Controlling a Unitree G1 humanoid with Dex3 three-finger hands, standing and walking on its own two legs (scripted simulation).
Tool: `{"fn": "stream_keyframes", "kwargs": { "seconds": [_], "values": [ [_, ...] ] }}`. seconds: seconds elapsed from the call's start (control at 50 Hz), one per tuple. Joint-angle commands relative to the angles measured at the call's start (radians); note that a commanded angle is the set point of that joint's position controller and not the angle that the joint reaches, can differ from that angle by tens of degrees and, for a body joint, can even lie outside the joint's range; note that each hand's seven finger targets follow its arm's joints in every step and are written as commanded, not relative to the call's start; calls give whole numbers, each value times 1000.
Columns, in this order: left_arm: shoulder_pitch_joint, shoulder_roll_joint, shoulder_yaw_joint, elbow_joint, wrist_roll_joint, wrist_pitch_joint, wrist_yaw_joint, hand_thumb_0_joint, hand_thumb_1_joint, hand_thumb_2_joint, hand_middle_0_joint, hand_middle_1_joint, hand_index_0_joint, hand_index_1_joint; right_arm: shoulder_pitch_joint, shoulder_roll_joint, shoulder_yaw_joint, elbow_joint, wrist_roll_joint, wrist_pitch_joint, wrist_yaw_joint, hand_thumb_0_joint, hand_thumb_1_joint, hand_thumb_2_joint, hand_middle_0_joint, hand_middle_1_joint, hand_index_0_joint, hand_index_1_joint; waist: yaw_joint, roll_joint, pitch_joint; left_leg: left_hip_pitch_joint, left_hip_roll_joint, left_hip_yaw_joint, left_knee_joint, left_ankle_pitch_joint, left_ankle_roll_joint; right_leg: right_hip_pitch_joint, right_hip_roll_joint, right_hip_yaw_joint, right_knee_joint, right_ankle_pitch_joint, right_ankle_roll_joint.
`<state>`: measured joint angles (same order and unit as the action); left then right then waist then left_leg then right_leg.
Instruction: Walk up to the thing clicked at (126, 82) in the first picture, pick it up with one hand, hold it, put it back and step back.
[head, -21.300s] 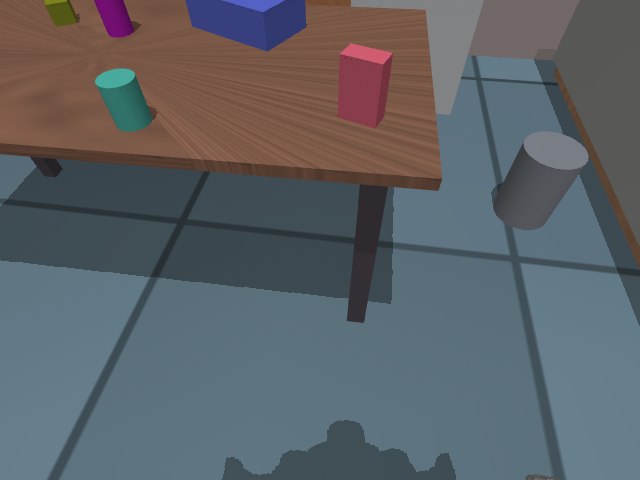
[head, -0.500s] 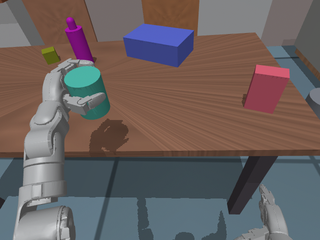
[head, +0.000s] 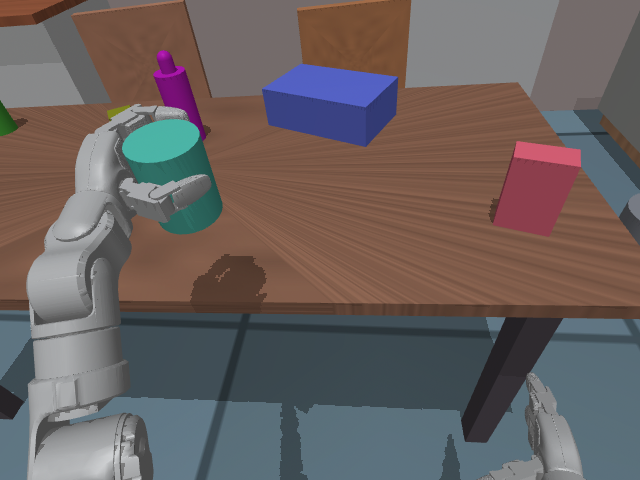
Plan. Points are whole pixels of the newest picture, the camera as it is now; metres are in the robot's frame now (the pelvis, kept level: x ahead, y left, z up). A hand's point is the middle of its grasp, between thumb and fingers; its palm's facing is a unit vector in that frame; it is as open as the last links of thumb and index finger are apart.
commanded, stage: lift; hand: left
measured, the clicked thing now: (177, 178) +0.36 +0.16 +0.25
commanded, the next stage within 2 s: hold in 0.22 s
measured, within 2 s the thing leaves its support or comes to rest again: neither
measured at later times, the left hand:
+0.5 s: hand (158, 162) +0.34 +0.17 +0.28, palm faces +0.07 -1.00 -0.02, open 10.7 cm
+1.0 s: hand (163, 148) +0.34 +0.15 +0.30, palm faces +0.04 -1.00 -0.01, open 10.7 cm
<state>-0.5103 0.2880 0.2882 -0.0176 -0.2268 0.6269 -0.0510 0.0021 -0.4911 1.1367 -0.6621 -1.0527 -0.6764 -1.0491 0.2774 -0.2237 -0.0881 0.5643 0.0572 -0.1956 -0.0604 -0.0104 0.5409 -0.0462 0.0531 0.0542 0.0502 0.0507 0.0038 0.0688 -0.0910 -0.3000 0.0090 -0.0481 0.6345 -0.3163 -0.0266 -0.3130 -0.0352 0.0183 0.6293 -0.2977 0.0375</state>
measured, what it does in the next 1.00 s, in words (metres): stands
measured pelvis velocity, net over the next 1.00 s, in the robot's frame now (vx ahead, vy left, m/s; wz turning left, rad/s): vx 0.00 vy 0.00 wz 0.00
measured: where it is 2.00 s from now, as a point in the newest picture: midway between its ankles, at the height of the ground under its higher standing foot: outside the picture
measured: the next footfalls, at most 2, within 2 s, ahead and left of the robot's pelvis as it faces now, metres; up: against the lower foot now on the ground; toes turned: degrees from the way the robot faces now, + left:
none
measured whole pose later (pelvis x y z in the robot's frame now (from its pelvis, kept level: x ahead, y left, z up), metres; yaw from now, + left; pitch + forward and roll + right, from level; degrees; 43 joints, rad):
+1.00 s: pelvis +0.00 +0.00 +0.00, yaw +0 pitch -1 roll +0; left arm -0.57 0.30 0.30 -0.15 -0.27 0.85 -0.05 0.00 -0.49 1.14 -0.66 -1.05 -0.68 -1.05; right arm 0.24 -0.24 -0.09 0.65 0.09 -0.26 -0.03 -0.01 0.53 -0.05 0.05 0.05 0.05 0.05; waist 0.03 0.08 -0.11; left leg -0.30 0.00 -0.04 0.64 -0.32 -0.02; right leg -0.32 -0.04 0.02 0.64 -0.30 0.04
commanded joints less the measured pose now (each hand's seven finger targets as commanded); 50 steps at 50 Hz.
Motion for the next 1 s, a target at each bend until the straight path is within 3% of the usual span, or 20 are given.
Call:
{"fn": "stream_keyframes", "kwargs": {
  "seconds": [0.0, 0.06, 0.08, 0.12, 0.16, 0.18, 0.2, 0.22, 0.26, 0.32, 0.38, 0.4, 0.44, 0.58, 0.6, 0.74, 0.8, 0.86, 0.9, 0.98],
  "values": [
    [-531, 228, 72, -259, -24, -57, -8, 0, 165, 1368, -1294, -1478, -1319, -1485, -145, -123, -42, -168, 2, -81, -3, 0, 551, -49, 49, 50, 50, 50, 3, -45, -202, 97, -33, 53, -97, 126, 37, 19, 30, -67, -121, 108, -24],
    [-527, 232, 78, -289, -24, -45, -6, 0, 166, 1361, -1303, -1481, -1328, -1487, -145, -120, -41, -154, 1, -85, -1, 0, 548, -50, 49, 50, 50, 50, 8, -51, -219, 103, -33, 49, -98, 137, 38, 34, 30, -70, -122, 115, -22],
    [-510, 203, 58, -261, -28, -35, -8, 0, 150, 1363, -1300, -1481, -1325, -1489, -139, -114, -36, -139, 4, -88, -1, 0, 549, -50, 49, 50, 50, 50, 7, -45, -198, 94, -32, 48, -98, 136, 36, 25, 31, -72, -119, 114, -26],
    [-517, 224, 79, -292, -34, -30, -6, 0, 162, 1352, -1287, -1467, -1311, -1474, -147, -120, -39, -129, 4, -96, 0, 0, 550, -50, 49, 50, 50, 50, 11, -46, -208, 101, -29, 44, -101, 130, 36, 29, 32, -74, -117, 105, -25],
    [-526, 216, 67, -307, -29, -20, -6, 0, 122, 1341, -1292, -1466, -1314, -1474, -152, -113, -33, -129, 4, -99, 3, 0, 545, -51, 49, 50, 50, 50, 16, -42, -230, 102, -31, 44, -96, 161, 35, 43, 31, -73, -113, 135, -27],
    [-532, 233, 87, -310, -34, -16, -2, 0, 109, 1338, -1290, -1465, -1312, -1474, -150, -123, -43, -126, 6, -102, 2, 0, 546, -51, 49, 50, 50, 50, 14, -50, -219, 103, -29, 44, -95, 149, 35, 34, 33, -74, -114, 123, -26],
    [-492, 206, 66, -270, -32, -9, -4, 0, 120, 1344, -1285, -1467, -1308, -1475, -152, -121, -39, -134, 6, -103, 0, 0, 546, -51, 49, 50, 50, 50, 7, -58, -219, 109, -26, 39, -99, 157, 35, 37, 34, -76, -111, 132, -25],
    [-528, 229, 83, -338, -38, -14, -1, 0, 134, 1346, -1285, -1468, -1312, -1472, -164, -117, -37, -117, 7, -105, 4, 0, 548, -50, 50, 50, 50, 50, 27, -32, -205, 87, -27, 39, -105, 140, 31, 33, 35, -76, -112, 113, -29],
    [-524, 234, 89, -323, -34, -4, 3, 0, 143, 1349, -1298, -1476, -1324, -1482, -163, -129, -50, -115, 6, -107, 2, 0, 547, -50, 49, 50, 50, 50, 19, -42, -202, 90, -25, 34, -114, 110, 32, 26, 36, -77, -121, 88, -27],
    [-503, 202, 74, -301, -42, 14, 7, 0, 122, 1320, -1293, -1461, -1313, -1471, -168, -116, -35, -103, 7, -116, 3, 0, 543, -52, 50, 50, 50, 50, 13, -46, -175, 81, -25, 34, -118, 84, 32, 16, 36, -74, -125, 68, -25],
    [-510, 207, 73, -309, -45, 21, -3, 0, 90, 1317, -1276, -1450, -1294, -1463, -174, -121, -36, -94, 9, -121, 6, 0, 544, -53, 49, 50, 50, 50, 16, -41, -205, 94, -19, 30, -108, 135, 29, 26, 40, -77, -109, 110, -29],
    [-545, 232, 80, -375, -43, 18, -3, 0, 91, 1313, -1275, -1453, -1298, -1461, -178, -118, -31, -104, 9, -122, 6, 0, 546, -52, 50, 50, 50, 50, 24, -19, -220, 100, -23, 32, -107, 142, 27, 29, 39, -77, -109, 116, -29],
    [-492, 217, 81, -305, -40, 32, -6, 0, 72, 1311, -1283, -1456, -1302, -1468, -163, -124, -39, -89, 9, -122, 5, 0, 540, -54, 49, 50, 50, 50, 15, -39, -227, 109, -22, 32, -102, 162, 28, 36, 39, -78, -108, 129, -28],
    [-554, 260, 109, -406, -52, 57, -1, 0, 97, 1325, -1268, -1455, -1285, -1469, -180, -116, -35, -66, 14, -134, 2, 0, 544, -54, 50, 50, 50, 50, 26, -38, -196, 94, -34, 44, -99, 129, 34, 20, 35, -71, -120, 98, -25],
    [-542, 243, 97, -384, -53, 70, -2, 0, 83, 1331, -1275, -1461, -1289, -1478, -171, -109, -33, -56, 14, -138, 4, 0, 540, -55, 49, 50, 50, 50, 16, -44, -198, 98, -36, 48, -93, 129, 37, 17, 33, -67, -119, 100, -24],
    [-548, 226, 89, -301, -57, 123, -3, 0, 85, 1329, -1274, -1461, -1290, -1476, -190, -117, -28, -65, 17, -140, 10, 0, 544, -54, 49, 50, 50, 50, 28, -70, -203, 86, -38, 46, -91, 153, 36, 25, 31, -70, -116, 124, -23],
    [-554, 229, 91, -313, -55, 129, -5, 0, 89, 1334, -1283, -1473, -1300, -1486, -189, -142, -51, -85, 20, -138, 14, 0, 542, -55, 49, 50, 50, 50, 28, -73, -234, 107, -34, 43, -84, 186, 33, 31, 35, -73, -104, 149, -25],
    [-545, 231, 99, -322, -63, 136, -5, 0, 74, 1322, -1282, -1471, -1302, -1482, -164, -125, -41, -74, 26, -132, 23, 0, 539, -55, 49, 50, 50, 50, 29, -76, -226, 104, -33, 42, -77, 210, 35, 32, 33, -74, -96, 173, -24],
    [-536, 211, 83, -329, -62, 140, -6, 0, 67, 1318, -1272, -1462, -1290, -1475, -172, -119, -36, -88, 27, -129, 28, 0, 538, -55, 49, 50, 50, 50, 27, -72, -220, 102, -32, 41, -81, 204, 33, 23, 35, -73, -91, 167, -25],
    [-549, 231, 106, -368, -62, 132, 5, 0, 74, 1322, -1281, -1467, -1297, -1481, -159, -115, -43, -75, 29, -123, 35, 0, 540, -55, 49, 50, 50, 50, 36, -66, -213, 82, -37, 47, -78, 173, 36, 21, 31, -68, -98, 139, -25]
  ]
}}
